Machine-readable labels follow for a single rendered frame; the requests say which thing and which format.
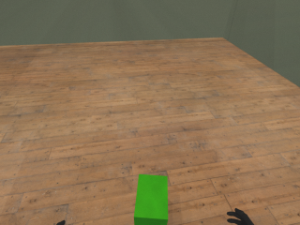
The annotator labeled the carton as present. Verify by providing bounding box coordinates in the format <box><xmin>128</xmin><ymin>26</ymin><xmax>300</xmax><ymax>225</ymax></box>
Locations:
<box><xmin>134</xmin><ymin>174</ymin><xmax>169</xmax><ymax>225</ymax></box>

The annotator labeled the robot right hand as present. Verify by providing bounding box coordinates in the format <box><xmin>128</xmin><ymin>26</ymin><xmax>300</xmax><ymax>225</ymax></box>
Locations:
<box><xmin>227</xmin><ymin>208</ymin><xmax>254</xmax><ymax>225</ymax></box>

